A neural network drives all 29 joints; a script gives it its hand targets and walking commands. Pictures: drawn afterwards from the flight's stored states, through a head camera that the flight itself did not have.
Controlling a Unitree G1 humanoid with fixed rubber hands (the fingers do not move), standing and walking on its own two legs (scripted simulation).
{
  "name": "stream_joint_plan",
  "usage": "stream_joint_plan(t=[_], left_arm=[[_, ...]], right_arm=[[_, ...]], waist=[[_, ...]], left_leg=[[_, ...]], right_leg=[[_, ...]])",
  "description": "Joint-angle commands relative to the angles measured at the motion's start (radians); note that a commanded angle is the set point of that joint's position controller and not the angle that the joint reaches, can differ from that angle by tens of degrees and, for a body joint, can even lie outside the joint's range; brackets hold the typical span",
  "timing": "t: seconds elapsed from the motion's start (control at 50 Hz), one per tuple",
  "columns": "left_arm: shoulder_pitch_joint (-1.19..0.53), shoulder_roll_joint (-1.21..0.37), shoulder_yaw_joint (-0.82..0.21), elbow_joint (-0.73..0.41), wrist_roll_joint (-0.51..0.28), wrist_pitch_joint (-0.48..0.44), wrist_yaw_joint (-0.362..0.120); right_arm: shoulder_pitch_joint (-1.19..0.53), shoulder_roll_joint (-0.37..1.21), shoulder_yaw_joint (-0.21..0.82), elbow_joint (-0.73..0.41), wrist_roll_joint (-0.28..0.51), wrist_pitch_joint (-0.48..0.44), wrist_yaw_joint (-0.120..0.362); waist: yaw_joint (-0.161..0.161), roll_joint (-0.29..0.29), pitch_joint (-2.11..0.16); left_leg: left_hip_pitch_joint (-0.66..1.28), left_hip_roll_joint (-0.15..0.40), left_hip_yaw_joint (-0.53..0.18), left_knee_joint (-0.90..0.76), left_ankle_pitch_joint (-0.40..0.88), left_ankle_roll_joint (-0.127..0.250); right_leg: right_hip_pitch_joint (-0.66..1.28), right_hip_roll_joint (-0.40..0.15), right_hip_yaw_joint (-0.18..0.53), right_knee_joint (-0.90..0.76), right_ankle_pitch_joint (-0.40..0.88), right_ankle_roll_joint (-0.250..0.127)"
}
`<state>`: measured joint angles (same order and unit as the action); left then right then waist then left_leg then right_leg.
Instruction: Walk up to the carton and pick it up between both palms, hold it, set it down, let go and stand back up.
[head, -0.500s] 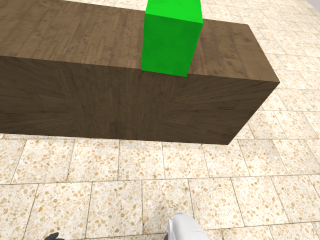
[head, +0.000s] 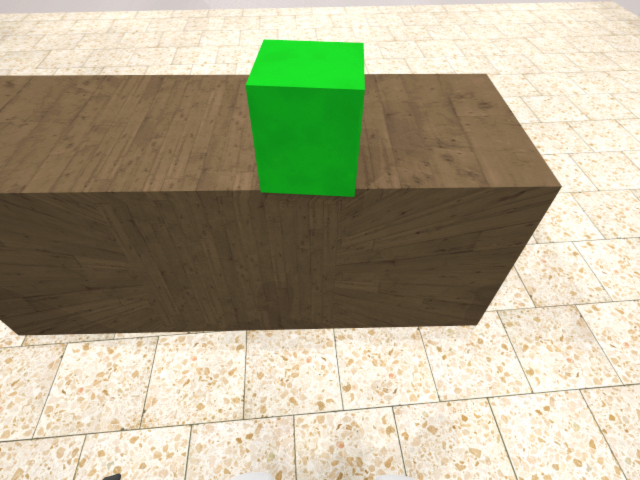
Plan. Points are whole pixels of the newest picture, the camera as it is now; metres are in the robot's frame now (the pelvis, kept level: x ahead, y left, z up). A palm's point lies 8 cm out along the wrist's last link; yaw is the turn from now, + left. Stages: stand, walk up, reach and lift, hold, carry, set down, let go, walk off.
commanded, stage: walk up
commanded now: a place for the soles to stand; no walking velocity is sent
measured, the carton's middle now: (310, 120) +0.80 +0.04 +0.01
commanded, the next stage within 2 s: none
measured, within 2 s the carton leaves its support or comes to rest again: neither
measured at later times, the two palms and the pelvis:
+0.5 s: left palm (130, 472) +0.16 +0.26 -0.11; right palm out of the picture +0.13 -0.35 -0.13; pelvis +0.08 -0.05 -0.01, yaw +0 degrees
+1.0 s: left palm (119, 463) +0.17 +0.28 -0.13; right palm (585, 479) +0.15 -0.33 -0.11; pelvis +0.11 -0.02 -0.01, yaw +2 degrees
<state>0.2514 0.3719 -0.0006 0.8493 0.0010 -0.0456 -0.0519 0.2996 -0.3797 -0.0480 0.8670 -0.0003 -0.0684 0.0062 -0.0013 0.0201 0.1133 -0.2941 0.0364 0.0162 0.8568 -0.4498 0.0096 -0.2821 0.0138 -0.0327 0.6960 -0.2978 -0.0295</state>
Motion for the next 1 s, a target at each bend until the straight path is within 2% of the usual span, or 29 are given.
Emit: stream_joint_plan(t=[0.0,0.02,0.06,0.12,0.16,0.22,0.28,0.32,0.34,0.36,0.4,0.42,0.44,0.46,0.5,0.56,0.62,0.64,0.7,0.72,0.74,0.76,0.78,0.8,0.84,0.88,0.9,0.94,0.98], left_arm=[[-0.097,0.165,0.1,-0.147,0.0,0.016,0.011],[-0.067,0.141,0.084,-0.148,-0.001,0.014,0.018],[-0.085,0.268,0.104,-0.119,0.012,0.008,0.023],[-0.022,0.253,0.103,-0.073,0.007,0.008,0.019],[-0.058,0.238,0.102,-0.099,0.014,-0.004,0.022],[-0.075,0.217,0.095,-0.109,0.01,-0.008,0.017],[-0.042,0.206,0.089,-0.083,0.009,-0.024,0.018],[0.071,0.213,0.103,-0.019,0.001,-0.036,0.03],[0.118,0.225,0.115,0.01,0.007,-0.038,0.035],[0.175,0.264,0.129,0.022,0.013,-0.042,0.048],[0.18,0.382,0.147,0.003,0.02,-0.046,0.058],[0.103,0.419,0.154,-0.022,0.011,-0.038,0.05],[0.025,0.401,0.162,-0.033,0.008,-0.03,0.051],[-0.005,0.373,0.155,-0.04,0.011,-0.024,0.053],[-0.025,0.34,0.135,-0.045,0.009,-0.021,0.054],[-0.046,0.331,0.127,-0.051,0.006,-0.027,0.057],[0.001,0.347,0.123,-0.046,0.014,-0.02,0.057],[-0.002,0.365,0.131,-0.055,0.018,-0.014,0.057],[-0.093,0.313,0.11,-0.071,0.011,0.002,0.059],[-0.093,0.247,0.093,-0.078,0.003,0.007,0.059],[-0.054,0.19,0.08,-0.083,-0.01,0.008,0.063],[-0.078,0.208,0.081,-0.05,0.003,0.014,0.068],[-0.075,0.266,0.093,-0.039,0.01,0.009,0.072],[-0.07,0.25,0.094,-0.042,0.007,0.004,0.068],[-0.039,0.218,0.079,-0.013,-0.002,-0.002,0.059],[-0.008,0.192,0.068,-0.002,-0.006,-0.014,0.067],[-0.008,0.214,0.079,0.004,-0.006,-0.027,0.073],[0.054,0.285,0.098,0.021,0.0,-0.035,0.086],[0.001,0.324,0.103,0.012,0.002,-0.033,0.087]], right_arm=[[0.354,-0.295,-0.119,0.042,-0.049,-0.049,-0.01],[0.269,-0.347,-0.125,-0.002,-0.046,-0.051,-0.018],[0.134,-0.371,-0.123,-0.037,-0.023,-0.05,-0.021],[0.111,-0.3,-0.108,-0.044,-0.016,-0.059,-0.022],[0.146,-0.277,-0.102,-0.048,-0.014,-0.056,-0.023],[0.131,-0.288,-0.094,-0.051,-0.01,-0.044,-0.021],[0.011,-0.281,-0.087,-0.09,-0.003,-0.031,-0.021],[-0.04,-0.268,-0.076,-0.095,0.002,-0.015,-0.02],[-0.028,-0.234,-0.068,-0.1,0.004,-0.007,-0.018],[0.01,-0.197,-0.05,-0.097,0.003,0.0,-0.018],[0.082,-0.153,-0.033,-0.112,0.007,0.021,-0.017],[0.081,-0.249,-0.069,-0.097,-0.009,0.037,-0.026],[0.091,-0.295,-0.08,-0.076,-0.005,0.041,-0.026],[0.054,-0.287,-0.083,-0.069,-0.009,0.041,-0.02],[0.074,-0.259,-0.094,-0.061,-0.011,0.045,-0.003],[0.109,-0.2,-0.085,-0.035,-0.018,0.063,0.009],[0.072,-0.21,-0.082,-0.038,-0.013,0.058,0.001],[0.087,-0.229,-0.091,-0.036,-0.012,0.057,0.001],[0.21,-0.201,-0.088,0.03,-0.032,0.036,-0.005],[0.241,-0.245,-0.092,0.05,-0.039,0.026,-0.016],[0.157,-0.287,-0.095,0.023,-0.05,0.019,-0.023],[0.052,-0.332,-0.095,-0.01,-0.04,0.013,-0.026],[-0.005,-0.333,-0.095,-0.028,-0.04,0.012,-0.021],[-0.017,-0.3,-0.082,-0.025,-0.034,0.009,-0.019],[-0.032,-0.263,-0.077,-0.017,-0.028,0.014,-0.017],[-0.085,-0.262,-0.068,-0.031,-0.02,0.022,-0.015],[-0.083,-0.225,-0.054,-0.034,-0.008,0.023,-0.016],[-0.076,-0.199,-0.043,-0.051,0.003,0.027,-0.019],[-0.02,-0.201,-0.046,-0.03,-0.004,0.037,-0.023]], waist=[[-0.118,0.205,-0.076],[-0.081,0.206,-0.05],[-0.058,0.101,-0.001],[-0.039,0.131,-0.062],[-0.057,0.13,-0.095],[-0.05,0.177,-0.113],[-0.014,0.207,-0.101],[0.039,0.191,-0.163],[0.059,0.12,-0.195],[0.085,-0.025,-0.213],[0.065,-0.244,-0.178],[0.048,-0.257,-0.108],[0.041,-0.246,-0.05],[0.033,-0.2,0.036],[0.012,-0.251,0.105],[0.017,-0.278,0.129],[0.053,-0.258,0.032],[0.04,-0.287,-0.004],[-0.045,-0.147,-0.093],[-0.056,-0.008,-0.123],[-0.01,0.159,-0.112],[-0.022,0.114,-0.064],[-0.006,0.099,-0.032],[-0.001,0.065,-0.021],[0.003,0.141,-0.088],[0.036,0.172,-0.117],[0.042,0.127,-0.145],[0.05,0.036,-0.231],[0.017,-0.04,-0.219]], left_leg=[[0.39,0.147,-0.369,-0.586,-0.186,0.083],[0.376,0.299,-0.639,-0.657,-0.234,0.082],[0.278,0.338,-0.655,-0.644,-0.214,0.148],[0.387,0.256,-0.451,-0.541,0.176,0.126],[0.418,0.257,-0.356,-0.449,0.486,0.203],[0.388,0.254,-0.267,-0.406,0.611,0.23],[0.18,0.198,-0.142,-0.334,0.688,0.197],[0.035,0.147,-0.076,-0.205,0.55,0.145],[-0.018,0.111,-0.062,-0.101,0.471,0.14],[-0.102,0.062,-0.029,0.087,0.375,0.117],[-0.36,-0.076,-0.017,0.348,-0.132,0.045],[-0.331,-0.025,-0.077,0.398,-0.199,0.035],[-0.31,0.017,-0.071,0.35,-0.173,0.031],[-0.284,0.042,-0.052,0.353,-0.124,0.038],[-0.161,0.055,-0.059,0.258,-0.054,0.032],[-0.126,0.037,-0.015,0.178,0.012,0.01],[-0.158,0.018,-0.012,0.038,-0.094,0.006],[-0.104,0.014,0.003,-0.009,-0.109,0.017],[0.113,-0.03,0.018,-0.296,0.053,0.05],[0.148,0.042,-0.171,-0.431,-0.037,0.07],[0.171,0.185,-0.437,-0.511,-0.088,0.12],[0.099,0.267,-0.561,-0.553,-0.151,0.171],[0.012,0.276,-0.534,-0.526,-0.133,0.218],[0.007,0.257,-0.472,-0.485,0.033,0.215],[0.014,0.205,-0.345,-0.403,0.299,0.193],[0.035,0.14,-0.231,-0.283,0.577,0.146],[0.004,0.102,-0.156,-0.225,0.643,0.093],[-0.079,0.027,-0.062,-0.047,0.547,0.044],[-0.059,-0.011,-0.051,-0.018,0.21,0.037]], right_leg=[[-0.449,-0.016,0.073,0.262,-0.312,-0.048],[-0.578,0.075,0.083,0.404,-0.224,0.008],[-0.568,-0.026,0.157,0.389,-0.139,-0.007],[-0.491,-0.033,0.162,0.356,-0.07,0.02],[-0.51,-0.064,0.125,0.285,-0.104,0.017],[-0.454,-0.082,0.049,0.168,-0.072,0.002],[-0.236,-0.083,0.002,0.029,0.034,-0.004],[0.031,-0.052,-0.02,-0.098,0.19,-0.005],[0.13,-0.018,-0.05,-0.113,0.18,-0.005],[0.221,-0.042,0.012,-0.137,0.133,-0.002],[0.183,-0.399,0.641,-0.381,-0.22,-0.149],[0.049,-0.467,0.76,-0.431,-0.446,-0.251],[-0.037,-0.44,0.701,-0.463,-0.606,-0.256],[-0.154,-0.395,0.628,-0.464,-0.568,-0.227],[-0.305,-0.308,0.44,-0.482,-0.527,-0.162],[-0.296,-0.256,0.351,-0.449,-0.481,-0.16],[-0.129,-0.28,0.375,-0.395,-0.447,-0.181],[-0.129,-0.285,0.39,-0.378,-0.444,-0.191],[-0.19,-0.242,0.247,-0.188,-0.256,-0.122],[-0.235,-0.171,0.162,0.032,-0.2,-0.057],[-0.335,-0.068,0.048,0.198,-0.225,0.003],[-0.366,-0.018,0.023,0.213,-0.23,0.03],[-0.295,-0.053,0.051,0.232,-0.233,0.015],[-0.269,-0.056,0.049,0.217,-0.246,0.01],[-0.152,-0.049,0.019,0.153,-0.212,0.012],[-0.046,-0.021,-0.03,-0.073,-0.048,-0.006],[0.055,-0.07,0.014,-0.1,0.184,-0.022],[0.157,-0.19,0.213,-0.087,0.415,-0.1],[0.072,-0.305,0.33,-0.106,0.311,-0.197]])
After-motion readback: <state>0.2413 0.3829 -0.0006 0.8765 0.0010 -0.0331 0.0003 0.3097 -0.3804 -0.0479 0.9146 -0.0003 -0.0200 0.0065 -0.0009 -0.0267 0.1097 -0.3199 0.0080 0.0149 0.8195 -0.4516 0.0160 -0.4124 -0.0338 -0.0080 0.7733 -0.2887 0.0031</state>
